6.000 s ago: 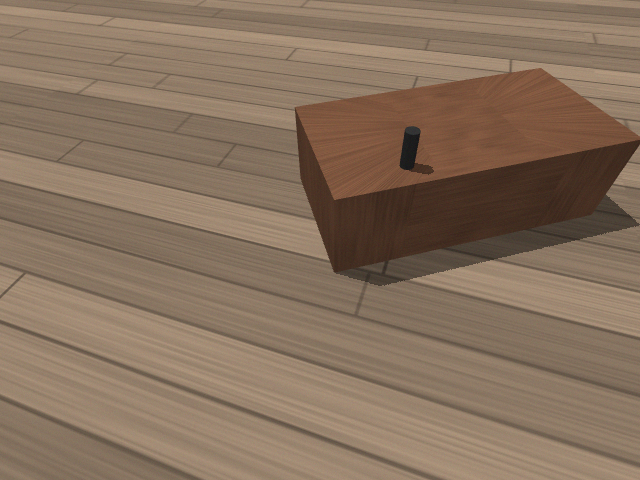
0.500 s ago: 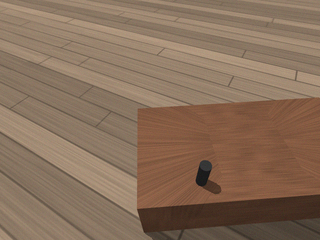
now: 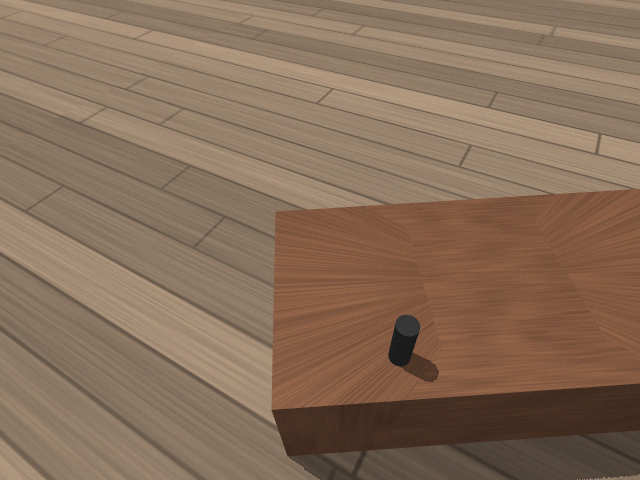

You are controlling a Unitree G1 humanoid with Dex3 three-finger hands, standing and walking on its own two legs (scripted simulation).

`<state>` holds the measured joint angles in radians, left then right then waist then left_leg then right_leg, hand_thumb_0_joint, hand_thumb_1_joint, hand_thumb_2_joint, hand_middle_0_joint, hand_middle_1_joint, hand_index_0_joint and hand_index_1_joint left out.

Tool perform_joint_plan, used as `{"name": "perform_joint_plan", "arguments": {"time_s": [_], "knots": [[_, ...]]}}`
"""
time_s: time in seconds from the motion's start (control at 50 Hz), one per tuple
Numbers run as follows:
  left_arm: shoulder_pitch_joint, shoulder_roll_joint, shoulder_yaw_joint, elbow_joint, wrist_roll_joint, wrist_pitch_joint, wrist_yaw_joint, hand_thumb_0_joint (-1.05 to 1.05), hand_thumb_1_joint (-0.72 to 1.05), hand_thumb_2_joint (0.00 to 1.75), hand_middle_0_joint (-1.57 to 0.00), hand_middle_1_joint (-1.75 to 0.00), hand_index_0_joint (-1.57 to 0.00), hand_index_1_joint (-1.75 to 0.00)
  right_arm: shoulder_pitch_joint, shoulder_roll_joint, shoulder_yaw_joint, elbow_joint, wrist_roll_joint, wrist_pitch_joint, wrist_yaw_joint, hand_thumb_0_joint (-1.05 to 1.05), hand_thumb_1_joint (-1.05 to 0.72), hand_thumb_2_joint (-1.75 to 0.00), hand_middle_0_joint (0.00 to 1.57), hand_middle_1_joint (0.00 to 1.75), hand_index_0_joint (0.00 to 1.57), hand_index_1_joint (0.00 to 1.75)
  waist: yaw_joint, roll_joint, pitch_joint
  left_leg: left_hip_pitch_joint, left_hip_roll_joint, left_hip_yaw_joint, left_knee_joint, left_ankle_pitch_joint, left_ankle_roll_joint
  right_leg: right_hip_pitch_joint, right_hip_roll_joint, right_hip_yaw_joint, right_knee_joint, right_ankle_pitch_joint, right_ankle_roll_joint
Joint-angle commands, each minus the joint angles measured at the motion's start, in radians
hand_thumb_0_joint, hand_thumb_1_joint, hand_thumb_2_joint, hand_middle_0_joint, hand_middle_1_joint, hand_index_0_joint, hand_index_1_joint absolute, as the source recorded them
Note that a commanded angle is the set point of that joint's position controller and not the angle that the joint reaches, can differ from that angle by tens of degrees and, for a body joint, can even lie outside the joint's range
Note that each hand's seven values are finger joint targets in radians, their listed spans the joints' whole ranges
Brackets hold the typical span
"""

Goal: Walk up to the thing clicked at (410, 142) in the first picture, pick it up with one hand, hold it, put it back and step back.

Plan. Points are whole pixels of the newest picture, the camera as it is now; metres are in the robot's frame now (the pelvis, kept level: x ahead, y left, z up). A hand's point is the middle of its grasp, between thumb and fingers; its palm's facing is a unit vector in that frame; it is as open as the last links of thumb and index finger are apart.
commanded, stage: stand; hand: right
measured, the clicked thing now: (403, 341) +0.47 -0.15 -0.32
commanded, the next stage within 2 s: go down in 1.96 s
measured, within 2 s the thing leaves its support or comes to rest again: neither
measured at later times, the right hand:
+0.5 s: hand out of the picture +0.05 -0.26 -0.16, palm faces -0.04 +0.94 -0.32, open 7.4 cm
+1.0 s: hand out of the picture +0.07 -0.26 -0.16, palm faces -0.05 +0.94 -0.33, open 7.4 cm
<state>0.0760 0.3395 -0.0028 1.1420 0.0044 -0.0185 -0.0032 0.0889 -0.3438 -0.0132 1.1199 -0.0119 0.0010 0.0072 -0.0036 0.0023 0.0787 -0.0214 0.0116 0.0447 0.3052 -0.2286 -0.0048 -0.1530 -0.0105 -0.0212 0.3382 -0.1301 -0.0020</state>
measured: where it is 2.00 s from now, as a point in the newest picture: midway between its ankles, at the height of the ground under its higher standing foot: outside the picture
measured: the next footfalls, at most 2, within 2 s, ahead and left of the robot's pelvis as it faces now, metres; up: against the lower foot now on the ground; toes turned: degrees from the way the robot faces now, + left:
none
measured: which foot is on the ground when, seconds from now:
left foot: down 0.00-1.00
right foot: down 0.00-1.00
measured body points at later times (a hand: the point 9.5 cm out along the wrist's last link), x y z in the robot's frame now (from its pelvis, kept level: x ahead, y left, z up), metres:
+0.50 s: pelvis -0.01 -0.01 +0.00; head +0.01 -0.01 +0.45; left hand +0.06 +0.29 -0.13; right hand +0.06 -0.31 -0.14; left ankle -0.04 +0.12 -0.75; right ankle +0.04 -0.12 -0.75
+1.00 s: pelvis +0.00 -0.01 +0.00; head +0.01 -0.02 +0.45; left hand +0.08 +0.29 -0.13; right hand +0.08 -0.31 -0.14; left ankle -0.04 +0.12 -0.75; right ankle +0.04 -0.12 -0.75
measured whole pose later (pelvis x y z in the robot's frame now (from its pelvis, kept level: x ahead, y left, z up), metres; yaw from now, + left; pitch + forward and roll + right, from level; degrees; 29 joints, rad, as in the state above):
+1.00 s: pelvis +0.00 -0.01 +0.00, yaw +1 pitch -2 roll +0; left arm 0.09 0.35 -0.01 1.15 0.01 -0.02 -0.01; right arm 0.12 -0.35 0.00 1.13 -0.02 -0.01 0.01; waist 0.00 0.01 0.05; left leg -0.04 0.03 0.02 0.30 -0.22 -0.02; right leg -0.16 0.00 -0.04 0.32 -0.12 -0.02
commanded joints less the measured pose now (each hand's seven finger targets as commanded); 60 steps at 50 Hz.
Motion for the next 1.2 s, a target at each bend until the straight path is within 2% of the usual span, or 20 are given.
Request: {"name": "perform_joint_plan", "arguments": {"time_s": [0.0,0.04,0.12,0.2,0.32,0.46,0.5,0.62,0.64,0.72,0.76,0.86,0.88,0.9,0.94,0.96,1.1,1.18], "knots": [[-0.051,0.213,0.040,-0.055,0.003,-0.020,0.015,0.00,0.90,0.90,-0.20,-0.30,-0.20,-0.30,-0.034,-0.205,-0.036,-0.051,0.003,-0.027,-0.015,0.00,-0.90,-0.90,0.20,0.30,0.20,0.30,-0.004,-0.004,-0.109,-0.048,0.127,-0.094,-0.064,0.138,0.018,0.082,-0.129,0.118,-0.048,0.191,-0.018],[-0.046,0.215,0.041,-0.050,0.001,-0.016,0.013,0.00,0.90,0.90,-0.20,-0.30,-0.20,-0.30,-0.031,-0.203,-0.033,-0.045,0.002,-0.027,-0.015,0.00,-0.90,-0.90,0.20,0.30,0.20,0.30,0.002,0.008,-0.085,-0.062,0.126,-0.099,-0.082,0.104,0.016,0.067,-0.126,0.118,-0.054,0.153,-0.017],[-0.049,0.228,0.043,-0.048,0.004,-0.016,0.010,0.00,0.90,0.90,-0.20,-0.30,-0.20,-0.30,-0.027,-0.199,-0.033,-0.043,0.000,-0.026,-0.009,0.00,-0.90,-0.90,0.20,0.30,0.20,0.30,0.004,-0.022,-0.055,-0.082,0.121,-0.103,-0.082,0.015,0.021,0.028,-0.122,0.130,-0.094,-0.015,-0.013],[-0.048,0.229,0.043,-0.052,0.008,-0.016,0.009,0.00,0.90,0.90,-0.20,-0.30,-0.20,-0.30,-0.014,-0.201,-0.035,-0.045,-0.002,-0.027,-0.007,0.00,-0.90,-0.90,0.20,0.30,0.20,0.30,0.002,-0.017,-0.056,-0.095,0.117,-0.106,-0.080,-0.016,0.023,0.011,-0.124,0.138,-0.102,-0.069,-0.015],[-0.043,0.217,0.041,-0.051,0.003,-0.021,0.006,0.00,0.90,0.90,-0.20,-0.30,-0.20,-0.30,-0.012,-0.207,-0.034,-0.045,-0.002,-0.032,-0.007,0.00,-0.90,-0.90,0.20,0.30,0.20,0.30,0.004,0.000,-0.087,-0.102,0.126,-0.112,-0.076,0.036,0.025,0.058,-0.125,0.129,-0.077,0.055,-0.018],[-0.024,0.219,0.038,-0.048,0.002,-0.020,0.008,0.00,0.90,0.90,-0.20,-0.30,-0.20,-0.30,0.003,-0.209,-0.030,-0.037,0.001,-0.033,-0.010,0.00,-0.90,-0.90,0.20,0.30,0.20,0.30,0.002,-0.001,-0.115,-0.074,0.130,-0.109,-0.064,0.106,0.023,0.066,-0.127,0.120,-0.059,0.136,-0.023],[-0.023,0.229,0.038,-0.046,0.001,-0.020,0.008,0.00,0.90,0.90,-0.20,-0.30,-0.20,-0.30,0.006,-0.204,-0.027,-0.036,0.001,-0.031,-0.010,0.00,-0.90,-0.90,0.20,0.30,0.20,0.30,0.002,-0.016,-0.113,-0.069,0.125,-0.106,-0.062,0.087,0.020,0.059,-0.127,0.121,-0.064,0.096,-0.021],[-0.024,0.222,0.035,-0.046,0.002,-0.017,0.009,0.00,0.90,0.90,-0.20,-0.30,-0.20,-0.30,0.009,-0.212,-0.025,-0.035,-0.001,-0.029,-0.014,0.00,-0.90,-0.90,0.20,0.30,0.20,0.30,-0.002,-0.006,-0.106,-0.073,0.134,-0.105,-0.057,0.108,0.022,0.053,-0.132,0.120,-0.053,0.140,-0.026],[-0.018,0.220,0.033,-0.044,0.000,-0.018,0.009,0.00,0.90,0.90,-0.20,-0.30,-0.20,-0.30,0.010,-0.208,-0.022,-0.031,0.002,-0.029,-0.012,0.00,-0.90,-0.90,0.20,0.30,0.20,0.30,0.006,0.000,-0.092,-0.080,0.128,-0.110,-0.061,0.093,0.018,0.048,-0.125,0.116,-0.061,0.104,-0.020],[-0.027,0.228,0.035,-0.047,0.002,-0.020,0.011,0.00,0.90,0.90,-0.20,-0.30,-0.20,-0.30,0.013,-0.209,-0.023,-0.037,0.000,-0.030,-0.013,0.00,-0.90,-0.90,0.20,0.30,0.20,0.30,-0.002,-0.011,-0.102,-0.080,0.132,-0.107,-0.061,0.111,0.019,0.062,-0.131,0.117,-0.055,0.136,-0.023],[-0.026,0.218,0.034,-0.048,0.000,-0.021,0.010,0.00,0.90,0.90,-0.20,-0.30,-0.20,-0.30,0.005,-0.213,-0.022,-0.037,0.001,-0.031,-0.013,0.00,-0.90,-0.90,0.20,0.30,0.20,0.30,0.005,0.005,-0.098,-0.081,0.135,-0.108,-0.057,0.126,0.019,0.069,-0.131,0.114,-0.053,0.167,-0.022],[-0.030,0.222,0.037,-0.049,0.003,-0.018,0.009,0.00,0.90,0.90,-0.20,-0.30,-0.20,-0.30,0.013,-0.209,-0.020,-0.040,-0.001,-0.032,-0.015,0.00,-0.90,-0.90,0.20,0.30,0.20,0.30,0.002,0.002,-0.092,-0.093,0.138,-0.108,-0.069,0.114,0.018,0.071,-0.132,0.115,-0.056,0.140,-0.025],[-0.019,0.221,0.036,-0.047,0.001,-0.018,0.009,0.00,0.90,0.90,-0.20,-0.30,-0.20,-0.30,0.004,-0.215,-0.021,-0.038,0.003,-0.032,-0.013,0.00,-0.90,-0.90,0.20,0.30,0.20,0.30,0.010,0.008,-0.087,-0.083,0.133,-0.111,-0.068,0.089,0.017,0.058,-0.128,0.114,-0.065,0.105,-0.022],[-0.032,0.228,0.038,-0.049,0.001,-0.018,0.009,0.00,0.90,0.90,-0.20,-0.30,-0.20,-0.30,0.006,-0.206,-0.021,-0.042,0.001,-0.031,-0.013,0.00,-0.90,-0.90,0.20,0.30,0.20,0.30,0.004,-0.003,-0.078,-0.096,0.132,-0.109,-0.071,0.079,0.018,0.057,-0.128,0.115,-0.066,0.086,-0.022],[-0.035,0.222,0.038,-0.051,0.004,-0.016,0.008,0.00,0.90,0.90,-0.20,-0.30,-0.20,-0.30,0.008,-0.213,-0.022,-0.045,-0.001,-0.032,-0.014,0.00,-0.90,-0.90,0.20,0.30,0.20,0.30,0.003,0.004,-0.094,-0.092,0.137,-0.107,-0.071,0.097,0.020,0.070,-0.132,0.115,-0.061,0.127,-0.027],[-0.028,0.222,0.039,-0.050,0.000,-0.017,0.007,0.00,0.90,0.90,-0.20,-0.30,-0.20,-0.30,0.006,-0.211,-0.022,-0.041,0.002,-0.032,-0.013,0.00,-0.90,-0.90,0.20,0.30,0.20,0.30,0.011,0.007,-0.087,-0.095,0.130,-0.111,-0.074,0.085,0.016,0.069,-0.126,0.112,-0.065,0.097,-0.023],[-0.031,0.222,0.040,-0.052,0.002,-0.018,0.008,0.00,0.90,0.90,-0.20,-0.30,-0.20,-0.30,0.009,-0.215,-0.021,-0.046,0.000,-0.033,-0.015,0.00,-0.90,-0.90,0.20,0.30,0.20,0.30,0.005,0.005,-0.111,-0.082,0.136,-0.108,-0.068,0.127,0.019,0.085,-0.131,0.112,-0.054,0.163,-0.026],[-0.017,0.220,0.037,-0.045,0.000,-0.017,0.007,0.00,0.90,0.90,-0.20,-0.30,-0.20,-0.30,0.006,-0.214,-0.020,-0.045,0.002,-0.032,-0.015,0.00,-0.90,-0.90,0.20,0.30,0.20,0.30,0.009,0.003,-0.111,-0.063,0.134,-0.108,-0.070,0.105,0.017,0.069,-0.127,0.108,-0.059,0.120,-0.025]]}}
